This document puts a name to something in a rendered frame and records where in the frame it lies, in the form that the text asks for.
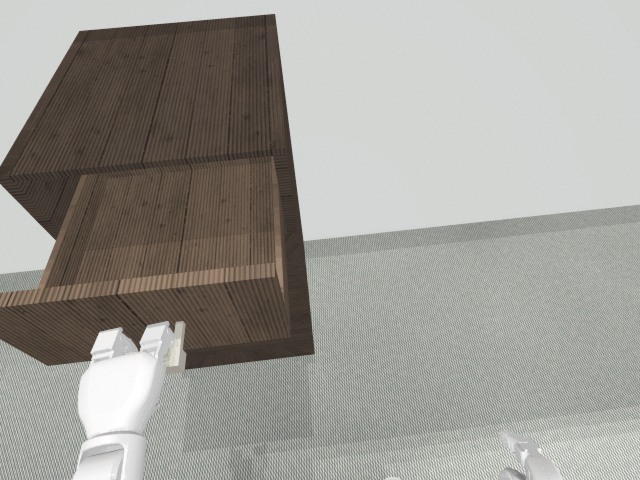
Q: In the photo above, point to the left robot forearm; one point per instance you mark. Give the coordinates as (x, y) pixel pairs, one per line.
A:
(117, 455)

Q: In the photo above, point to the handle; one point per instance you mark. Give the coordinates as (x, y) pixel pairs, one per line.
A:
(175, 358)

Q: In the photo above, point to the drawer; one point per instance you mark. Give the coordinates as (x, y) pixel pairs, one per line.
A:
(201, 243)

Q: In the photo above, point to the right robot hand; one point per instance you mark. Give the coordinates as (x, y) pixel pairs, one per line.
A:
(528, 454)

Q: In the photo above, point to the cabinet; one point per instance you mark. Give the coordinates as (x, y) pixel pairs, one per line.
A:
(161, 95)

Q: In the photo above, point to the left robot hand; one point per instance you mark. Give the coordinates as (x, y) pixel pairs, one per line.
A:
(120, 392)

